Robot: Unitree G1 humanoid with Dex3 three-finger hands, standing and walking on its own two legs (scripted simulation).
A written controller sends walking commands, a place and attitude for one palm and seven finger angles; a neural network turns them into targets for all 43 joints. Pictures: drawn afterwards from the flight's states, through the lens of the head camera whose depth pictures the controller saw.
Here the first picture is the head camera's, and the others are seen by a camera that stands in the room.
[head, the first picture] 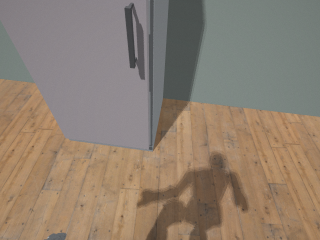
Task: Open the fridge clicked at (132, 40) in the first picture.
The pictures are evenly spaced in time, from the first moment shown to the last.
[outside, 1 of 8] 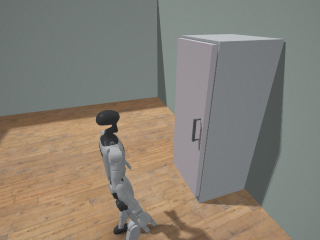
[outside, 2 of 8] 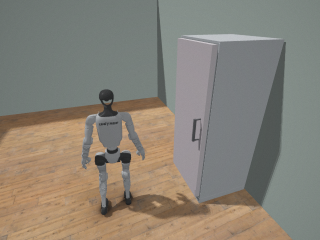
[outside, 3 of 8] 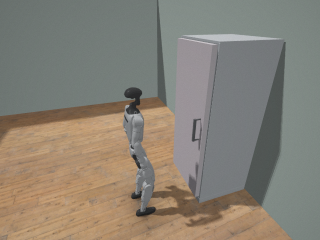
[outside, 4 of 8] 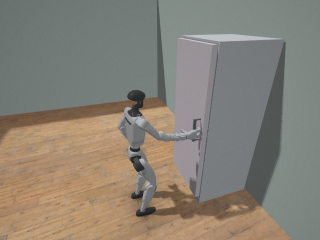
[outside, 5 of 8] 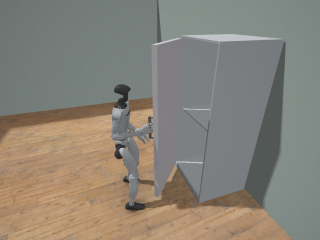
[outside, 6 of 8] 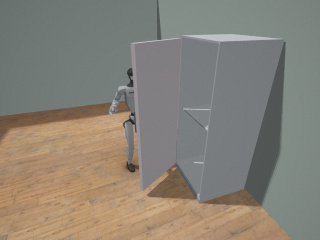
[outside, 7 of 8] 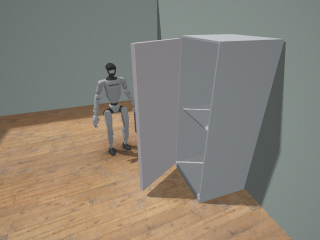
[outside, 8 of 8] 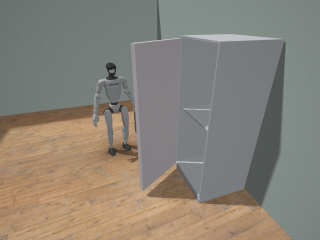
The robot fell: no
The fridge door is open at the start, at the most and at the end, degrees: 0 67 59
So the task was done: yes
